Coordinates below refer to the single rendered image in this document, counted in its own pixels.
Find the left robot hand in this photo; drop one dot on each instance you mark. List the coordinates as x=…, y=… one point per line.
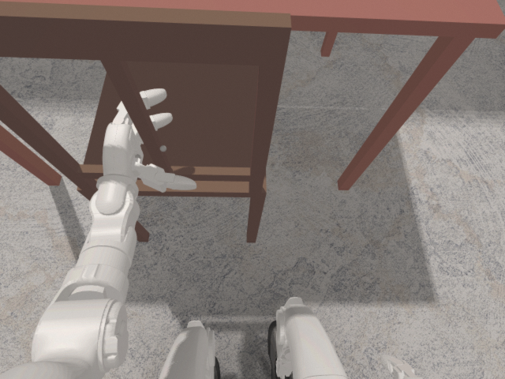
x=122, y=143

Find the left robot upper arm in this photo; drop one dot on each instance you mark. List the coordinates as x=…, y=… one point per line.
x=79, y=339

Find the chair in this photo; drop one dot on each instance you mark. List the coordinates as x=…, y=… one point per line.
x=222, y=72

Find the right robot hand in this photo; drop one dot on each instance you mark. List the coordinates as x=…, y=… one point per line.
x=400, y=369

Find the right robot shin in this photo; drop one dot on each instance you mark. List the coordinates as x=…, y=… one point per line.
x=283, y=363

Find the robot left forearm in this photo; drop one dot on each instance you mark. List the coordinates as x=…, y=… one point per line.
x=107, y=254

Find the right robot thigh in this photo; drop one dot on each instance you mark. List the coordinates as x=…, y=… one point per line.
x=312, y=353

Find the table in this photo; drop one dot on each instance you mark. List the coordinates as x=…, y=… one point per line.
x=456, y=23

